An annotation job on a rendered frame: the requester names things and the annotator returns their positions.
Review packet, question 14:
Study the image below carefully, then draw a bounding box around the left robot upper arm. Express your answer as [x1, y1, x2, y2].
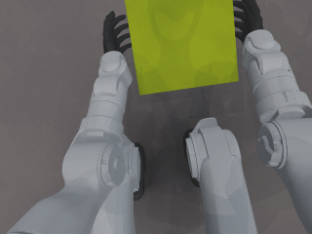
[6, 141, 127, 234]

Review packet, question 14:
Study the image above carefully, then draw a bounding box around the robot left forearm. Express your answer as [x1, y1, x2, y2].
[61, 51, 133, 174]

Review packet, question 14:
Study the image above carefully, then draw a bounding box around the left robot foot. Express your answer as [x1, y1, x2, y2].
[134, 142, 146, 201]

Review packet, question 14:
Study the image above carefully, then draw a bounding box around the robot right forearm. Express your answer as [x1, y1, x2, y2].
[241, 29, 312, 124]

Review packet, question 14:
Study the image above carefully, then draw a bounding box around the robot left hand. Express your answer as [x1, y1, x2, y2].
[102, 11, 132, 55]

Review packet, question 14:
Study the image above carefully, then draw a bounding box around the robot foot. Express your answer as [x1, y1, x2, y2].
[183, 129, 200, 188]
[134, 142, 146, 201]

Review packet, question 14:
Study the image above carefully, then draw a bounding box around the robot right hand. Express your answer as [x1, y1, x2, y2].
[232, 0, 263, 44]

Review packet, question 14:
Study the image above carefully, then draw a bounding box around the right robot upper arm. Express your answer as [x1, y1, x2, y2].
[256, 118, 312, 234]

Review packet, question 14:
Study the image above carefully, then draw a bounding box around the right robot foot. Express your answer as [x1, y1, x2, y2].
[183, 129, 200, 188]

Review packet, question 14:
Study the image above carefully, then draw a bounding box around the carton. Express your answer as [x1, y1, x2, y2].
[125, 0, 239, 96]

